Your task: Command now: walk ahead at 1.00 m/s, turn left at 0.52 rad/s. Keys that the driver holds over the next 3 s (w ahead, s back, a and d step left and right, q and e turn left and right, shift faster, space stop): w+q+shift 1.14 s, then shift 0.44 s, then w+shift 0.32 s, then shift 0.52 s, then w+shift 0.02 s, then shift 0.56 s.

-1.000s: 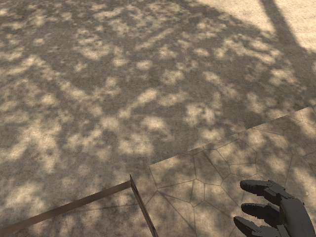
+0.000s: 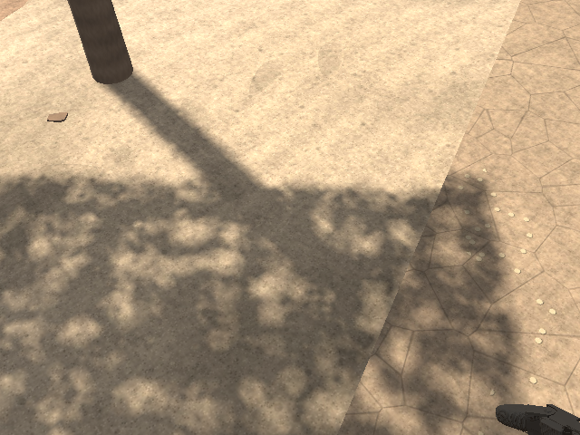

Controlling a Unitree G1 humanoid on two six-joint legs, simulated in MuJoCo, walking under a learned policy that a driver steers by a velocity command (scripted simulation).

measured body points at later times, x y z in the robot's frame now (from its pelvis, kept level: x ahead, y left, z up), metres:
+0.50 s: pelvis +0.46 +0.04 -0.01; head +0.46 +0.05 +0.44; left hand +0.59 +0.37 -0.03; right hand +0.62 -0.21 -0.12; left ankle +0.25 +0.09 -0.70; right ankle +0.62 -0.03 -0.73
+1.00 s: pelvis +0.77 +0.31 -0.06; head +0.78 +0.35 +0.39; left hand +0.64 +0.57 -0.17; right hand +1.07 +0.26 -0.16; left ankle +0.78 +0.39 -0.77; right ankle +0.88 +0.13 -0.67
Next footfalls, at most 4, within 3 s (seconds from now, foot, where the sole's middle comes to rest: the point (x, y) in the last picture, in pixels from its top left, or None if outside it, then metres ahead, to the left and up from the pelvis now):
0.04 left None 0.27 0.09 -0.75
0.46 right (338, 373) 0.65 -0.03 -0.77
0.86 left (168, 319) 0.80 0.42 -0.81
1.26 right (129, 215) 1.17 0.62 -0.81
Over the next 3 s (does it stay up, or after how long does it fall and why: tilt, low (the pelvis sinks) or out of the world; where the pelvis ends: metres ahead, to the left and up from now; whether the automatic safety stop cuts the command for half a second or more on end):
stays up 1.16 0.83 -0.04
